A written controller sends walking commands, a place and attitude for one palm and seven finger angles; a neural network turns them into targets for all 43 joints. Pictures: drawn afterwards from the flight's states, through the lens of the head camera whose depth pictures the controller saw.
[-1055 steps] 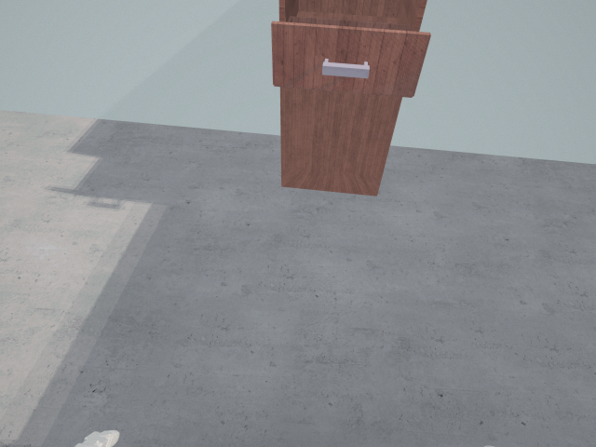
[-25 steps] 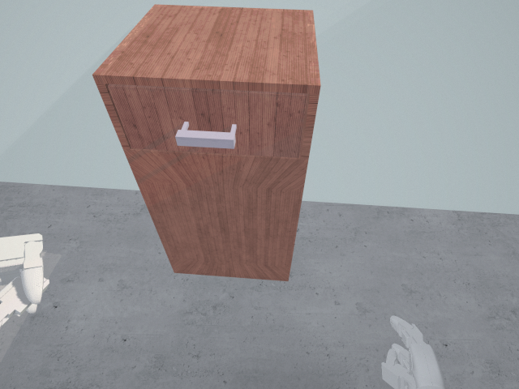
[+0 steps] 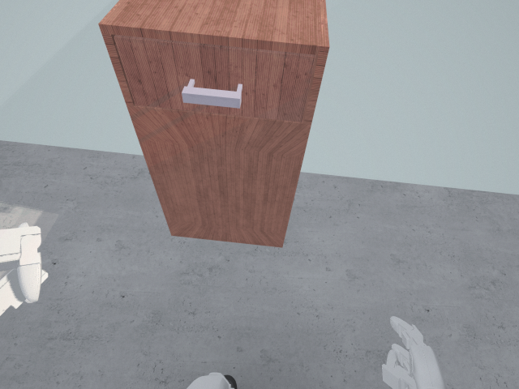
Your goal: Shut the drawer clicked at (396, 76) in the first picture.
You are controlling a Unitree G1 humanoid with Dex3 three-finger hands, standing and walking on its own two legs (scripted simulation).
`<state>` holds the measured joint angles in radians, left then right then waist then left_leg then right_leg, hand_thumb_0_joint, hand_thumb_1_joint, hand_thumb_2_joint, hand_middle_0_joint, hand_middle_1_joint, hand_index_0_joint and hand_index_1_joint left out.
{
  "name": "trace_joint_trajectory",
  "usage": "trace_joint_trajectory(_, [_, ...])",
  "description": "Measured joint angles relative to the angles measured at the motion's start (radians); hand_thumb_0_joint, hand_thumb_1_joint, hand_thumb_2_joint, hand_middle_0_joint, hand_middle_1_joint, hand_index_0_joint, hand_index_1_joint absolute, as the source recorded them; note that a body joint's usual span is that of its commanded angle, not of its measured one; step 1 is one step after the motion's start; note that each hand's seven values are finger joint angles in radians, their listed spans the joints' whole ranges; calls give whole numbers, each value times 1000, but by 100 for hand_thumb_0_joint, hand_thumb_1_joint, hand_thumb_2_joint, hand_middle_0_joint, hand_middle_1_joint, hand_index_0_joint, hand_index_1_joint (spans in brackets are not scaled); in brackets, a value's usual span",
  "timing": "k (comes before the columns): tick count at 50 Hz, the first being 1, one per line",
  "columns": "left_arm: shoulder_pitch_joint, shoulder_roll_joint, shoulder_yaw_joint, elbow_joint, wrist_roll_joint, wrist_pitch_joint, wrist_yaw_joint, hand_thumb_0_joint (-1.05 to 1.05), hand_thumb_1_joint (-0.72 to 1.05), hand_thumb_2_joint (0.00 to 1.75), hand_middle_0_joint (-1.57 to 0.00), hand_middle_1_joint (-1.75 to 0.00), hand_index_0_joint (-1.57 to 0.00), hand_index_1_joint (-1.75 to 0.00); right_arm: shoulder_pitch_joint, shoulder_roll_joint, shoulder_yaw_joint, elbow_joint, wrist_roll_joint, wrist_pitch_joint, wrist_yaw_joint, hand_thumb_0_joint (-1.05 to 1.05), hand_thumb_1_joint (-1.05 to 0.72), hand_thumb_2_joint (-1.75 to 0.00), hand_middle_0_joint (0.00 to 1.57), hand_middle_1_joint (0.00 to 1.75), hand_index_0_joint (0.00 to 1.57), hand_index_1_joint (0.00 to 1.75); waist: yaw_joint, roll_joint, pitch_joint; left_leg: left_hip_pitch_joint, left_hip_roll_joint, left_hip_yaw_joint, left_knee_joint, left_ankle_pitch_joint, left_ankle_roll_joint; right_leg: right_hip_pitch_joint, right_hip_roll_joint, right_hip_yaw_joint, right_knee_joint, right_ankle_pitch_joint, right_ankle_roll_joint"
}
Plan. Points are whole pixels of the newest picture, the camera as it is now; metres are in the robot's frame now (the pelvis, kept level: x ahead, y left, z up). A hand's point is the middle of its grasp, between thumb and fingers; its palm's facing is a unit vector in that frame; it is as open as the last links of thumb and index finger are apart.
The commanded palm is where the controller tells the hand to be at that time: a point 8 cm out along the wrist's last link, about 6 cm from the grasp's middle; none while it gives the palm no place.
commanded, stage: step back with the hand held close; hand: left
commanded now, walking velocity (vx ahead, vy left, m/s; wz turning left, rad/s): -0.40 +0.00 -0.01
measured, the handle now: (214, 91) +0.72 +0.15 +0.03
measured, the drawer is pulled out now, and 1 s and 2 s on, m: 0.00 0.00 0.00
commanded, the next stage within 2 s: stop stepping back and stand still in 0.20 s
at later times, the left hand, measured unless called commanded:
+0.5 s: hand out of the picture +0.05 +0.26 +0.16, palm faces +0.46 -0.77 -0.45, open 3.3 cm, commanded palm -0.01 +0.28 +0.19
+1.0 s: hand out of the picture +0.01 +0.24 +0.18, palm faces +0.42 -0.79 -0.46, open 3.3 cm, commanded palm -0.03 +0.27 +0.19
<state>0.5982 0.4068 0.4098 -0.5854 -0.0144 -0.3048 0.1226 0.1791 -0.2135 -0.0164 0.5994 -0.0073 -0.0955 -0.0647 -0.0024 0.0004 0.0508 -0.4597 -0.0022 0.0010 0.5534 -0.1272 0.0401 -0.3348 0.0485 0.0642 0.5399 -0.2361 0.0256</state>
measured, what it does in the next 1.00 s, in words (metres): walks backwards: left foot, then right foot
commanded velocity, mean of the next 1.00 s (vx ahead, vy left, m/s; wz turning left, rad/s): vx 0.01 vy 0.00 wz -0.01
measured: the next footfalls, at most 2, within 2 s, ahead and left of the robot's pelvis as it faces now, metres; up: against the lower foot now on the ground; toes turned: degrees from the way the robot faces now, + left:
left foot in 0.38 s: -0.09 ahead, +0.10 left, +0.00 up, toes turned +2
right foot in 0.56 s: -0.02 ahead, -0.10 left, +0.00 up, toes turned +4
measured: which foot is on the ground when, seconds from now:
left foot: down 0.00-0.20, up 0.22-0.36, down 0.38-1.00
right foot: down 0.00-0.38, up 0.40-0.54, down 0.56-0.78, up 0.80-0.98, down 1.00-1.00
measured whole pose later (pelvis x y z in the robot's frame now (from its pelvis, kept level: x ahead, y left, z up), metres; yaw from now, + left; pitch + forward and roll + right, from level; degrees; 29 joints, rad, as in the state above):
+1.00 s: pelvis -0.16 -0.01 +0.00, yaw +1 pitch -2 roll +0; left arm 0.64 0.40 0.38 -0.55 0.01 -0.21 0.16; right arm 0.33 -0.19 0.02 0.63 -0.01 -0.14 -0.07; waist -0.02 -0.03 -0.06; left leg -0.27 0.04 0.04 0.56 -0.27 0.01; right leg -0.27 0.00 -0.05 0.59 -0.42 -0.01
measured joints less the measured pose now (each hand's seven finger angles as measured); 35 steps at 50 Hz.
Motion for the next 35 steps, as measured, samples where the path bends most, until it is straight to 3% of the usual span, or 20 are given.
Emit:
trace_joint_trajectory(6, [32, 50, -5, -25, 1, 7, -25, 2, 88, 90, -141, -159, -141, -160, -34, 15, 5, -44, 0, -5, -1, 1, -90, -90, 20, 30, 20, 30, -6, -5, 11, -7, 2, 8, -20, 47, 7, -30, 8, 15, 45, 10, -4])
trace_joint_trajectory(8, [23, 63, 16, -25, 9, 3, -27, 2, 88, 90, -141, -159, -141, -160, -30, 16, 4, -58, -1, -9, -4, 1, -90, -90, 20, 30, 20, 30, -13, 3, 10, -31, 9, 7, 12, 5, 14, -41, 18, 13, 65, 2, -9])
trace_joint_trajectory(10, [11, 65, 33, -24, 10, -2, -25, 2, 88, 90, -141, -159, -141, -160, -18, 12, -2, -61, -2, -6, -2, 1, -90, -90, 20, 30, 20, 30, -17, 7, 2, -65, 9, 6, 61, -116, 7, -51, 15, 0, 65, 14, -22])
trace_joint_trajectory(12, [11, 50, 33, -32, -4, 0, -15, 2, 88, 90, -141, -159, -141, -160, -8, 4, -12, -40, 0, 5, 10, 1, -90, -90, 20, 30, 20, 30, -1, -2, -15, -104, -8, -6, 195, -239, -24, -62, -2, 0, 52, 37, -26])
trace_joint_trajectory(15, [18, 9, 15, -29, -12, 13, -2, 1, 88, 90, -141, -159, -141, -160, 12, 1, -24, 6, -1, 47, 17, 1, -90, -90, 20, 30, 20, 30, 20, -36, -56, -91, -23, 9, 410, -285, -43, -64, -37, 20, 1, 80, -14])
trace_joint_trajectory(16, [17, -1, 10, -25, -12, 17, 0, 1, 88, 90, -141, -159, -141, -160, 22, 3, -23, 11, -1, 56, 15, 1, -90, -90, 20, 30, 20, 30, 24, -50, -69, -52, -18, 18, 393, -288, -43, -68, -48, 26, -16, 96, -8])
trace_joint_trajectory(18, [12, -16, 2, -12, -15, 19, 9, 1, 88, 90, -141, -159, -141, -160, 41, 0, -12, 4, 4, 55, 2, 1, -90, -90, 20, 30, 20, 30, 22, -65, -87, 66, -1, 19, 216, -277, -34, -97, -60, 29, -17, 114, 4])
trace_joint_trajectory(20, [-11, -26, -15, 4, -13, 19, 18, 1, 88, 90, -141, -159, -141, -160, 48, -18, -9, -15, 6, 26, -15, 1, -90, -90, 20, 30, 20, 30, -3, -38, -79, 123, 22, -6, 53, -223, -23, -156, -57, 6, 60, 52, 9])
trace_joint_trajectory(22, [-40, -23, -25, 37, 0, 34, 27, 1, 88, 90, -141, -159, -141, -160, 39, 4, -6, -1, 6, 0, -25, 1, -90, -90, 20, 30, 20, 30, -1, -58, -36, 115, 3, -1, 72, -173, -38, -191, -50, 20, 210, -73, 10])
trace_joint_trajectory(25, [2, -17, -13, 27, -4, 67, 29, 2, 89, 90, -141, -159, -141, -160, 64, 47, 14, 5, 4, -40, -12, 1, -90, -90, 20, 30, 20, 30, 3, -67, -36, 142, 14, 19, 39, -143, -51, -179, -29, -25, 314, -159, 7])
trace_joint_trajectory(28, [51, 1, -4, -35, 1, 77, 35, 2, 89, 90, -141, -159, -141, -160, 106, 69, 44, -3, 7, -64, 4, 1, -90, -90, 20, 30, 20, 30, 2, -65, -61, 150, 27, 29, 39, -139, -61, -45, -30, -62, 135, -110, 0])
trace_joint_trajectory(31, [26, -7, -24, -37, 8, 63, 27, 2, 88, 90, -141, -159, -141, -160, 93, 56, 53, 28, -1, -47, 12, 1, -90, -90, 20, 31, 20, 30, 7, -35, -71, 117, 32, 16, 127, -241, -44, -26, -8, -61, 68, 25, -64])
trace_joint_trajectory(35, [-37, -22, -49, 50, 7, 69, 18, 1, 88, 90, -141, -159, -141, -160, 78, 26, 37, 73, -4, -2, 9, 1, -90, -90, 20, 31, 20, 30, 0, -25, -99, 78, -1, 36, 266, -302, -22, -18, -21, -54, 6, 32, -75])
